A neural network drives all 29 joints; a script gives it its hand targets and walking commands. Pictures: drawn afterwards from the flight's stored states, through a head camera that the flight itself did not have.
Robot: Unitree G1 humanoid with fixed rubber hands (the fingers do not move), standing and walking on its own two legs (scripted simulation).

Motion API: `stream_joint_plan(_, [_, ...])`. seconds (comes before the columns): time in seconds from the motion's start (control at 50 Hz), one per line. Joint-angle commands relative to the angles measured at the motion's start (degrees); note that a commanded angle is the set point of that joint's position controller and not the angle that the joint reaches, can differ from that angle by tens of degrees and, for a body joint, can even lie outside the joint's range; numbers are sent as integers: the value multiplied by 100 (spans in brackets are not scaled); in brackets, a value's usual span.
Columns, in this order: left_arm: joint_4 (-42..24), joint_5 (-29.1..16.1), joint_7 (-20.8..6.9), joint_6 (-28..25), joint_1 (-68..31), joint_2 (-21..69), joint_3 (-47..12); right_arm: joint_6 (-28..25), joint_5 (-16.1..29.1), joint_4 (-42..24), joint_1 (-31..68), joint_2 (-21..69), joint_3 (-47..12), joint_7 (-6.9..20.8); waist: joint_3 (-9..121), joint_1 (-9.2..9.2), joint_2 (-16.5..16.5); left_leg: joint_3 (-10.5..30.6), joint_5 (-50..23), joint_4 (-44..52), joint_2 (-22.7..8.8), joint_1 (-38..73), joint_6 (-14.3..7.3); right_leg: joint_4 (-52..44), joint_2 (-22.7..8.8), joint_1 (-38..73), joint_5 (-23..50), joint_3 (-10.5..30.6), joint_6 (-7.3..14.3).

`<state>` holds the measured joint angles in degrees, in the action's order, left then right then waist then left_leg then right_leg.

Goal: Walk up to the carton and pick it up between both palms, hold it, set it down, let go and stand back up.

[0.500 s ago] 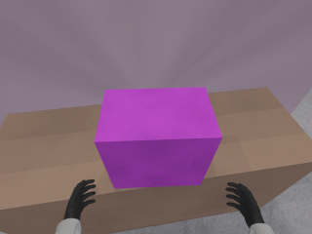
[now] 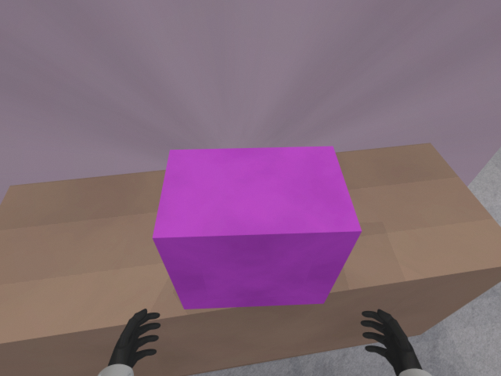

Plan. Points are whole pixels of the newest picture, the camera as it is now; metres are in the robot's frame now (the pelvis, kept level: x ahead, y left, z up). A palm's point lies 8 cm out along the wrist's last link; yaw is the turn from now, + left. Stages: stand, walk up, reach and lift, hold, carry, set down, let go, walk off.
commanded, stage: set down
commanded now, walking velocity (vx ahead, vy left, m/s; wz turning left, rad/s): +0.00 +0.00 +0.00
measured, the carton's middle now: (253, 233) +0.37 +0.03 -0.04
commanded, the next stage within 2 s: let go in 0.18 s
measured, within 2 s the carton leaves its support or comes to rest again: neither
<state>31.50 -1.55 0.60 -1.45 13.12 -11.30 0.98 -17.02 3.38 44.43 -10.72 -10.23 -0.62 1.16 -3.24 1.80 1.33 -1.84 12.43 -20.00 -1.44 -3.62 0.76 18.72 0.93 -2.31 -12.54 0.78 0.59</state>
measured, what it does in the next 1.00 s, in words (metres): stands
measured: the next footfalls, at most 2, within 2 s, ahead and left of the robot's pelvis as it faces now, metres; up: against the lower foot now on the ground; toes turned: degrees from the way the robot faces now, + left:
none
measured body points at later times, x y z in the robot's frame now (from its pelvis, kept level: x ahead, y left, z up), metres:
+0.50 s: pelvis -0.01 +0.00 +0.00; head +0.00 +0.00 +0.45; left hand +0.17 +0.22 -0.09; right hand +0.16 -0.23 -0.09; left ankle -0.01 +0.12 -0.75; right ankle -0.02 -0.12 -0.75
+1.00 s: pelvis -0.02 +0.00 -0.01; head -0.03 +0.01 +0.44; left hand +0.08 +0.26 -0.12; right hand +0.08 -0.26 -0.12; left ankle -0.01 +0.12 -0.75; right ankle -0.02 -0.12 -0.75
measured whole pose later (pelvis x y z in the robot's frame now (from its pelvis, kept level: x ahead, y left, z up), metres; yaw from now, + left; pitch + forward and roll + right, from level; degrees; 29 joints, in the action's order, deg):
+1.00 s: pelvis -0.02 +0.00 -0.01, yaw +1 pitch -3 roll -1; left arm 40.9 1.0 0.1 -1.2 16.8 -14.7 1.2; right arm -1.9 -0.7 43.8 -16.4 -15.0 1.6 -0.4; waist -0.6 0.3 -0.2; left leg -1.1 14.1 -27.1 -1.6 -10.2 0.3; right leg 24.9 1.0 -8.2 -13.8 0.1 0.1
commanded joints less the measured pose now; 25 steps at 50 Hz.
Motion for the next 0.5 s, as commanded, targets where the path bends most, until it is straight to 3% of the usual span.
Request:
stream_joint_plan(0.0, [-791, 83, 20, 79, -430, -561, 189, -18, -118, -672, 381, -576, 234, -38, 375, -49, -207, -193, -1703, 38, 152, 622, 145, -423, 37, -620, 774, -153, 86])
stream_joint_plan(0.14, [-776, 162, -7, 452, -487, -546, 184, 221, -290, -708, 416, -556, 288, -68, 398, -68, -207, -214, -1647, 21, 150, 642, 140, -392, 51, -631, 807, -216, 41])
stream_joint_plan(0.24, [-903, 116, 29, 662, -814, -587, 47, 280, -500, -690, 625, -625, 510, -61, 436, -177, -197, -222, -1218, -3, 66, 600, 118, -266, 68, -823, 655, -291, 24])
stream_joint_plan(0.38, [-720, 185, 22, 601, -627, -587, 140, 216, -406, -627, 516, -643, 383, -17, 609, -127, -104, -221, -1642, -112, 153, 689, 136, -195, 46, -580, 1369, -210, -19])
stream_joint_plan(0.48, [-649, 212, -9, 650, -712, -561, 159, 238, -401, -667, 558, -644, 346, -23, 466, -110, -81, -247, -1421, -46, 157, 653, 108, -241, 36, -663, 1195, -204, -18])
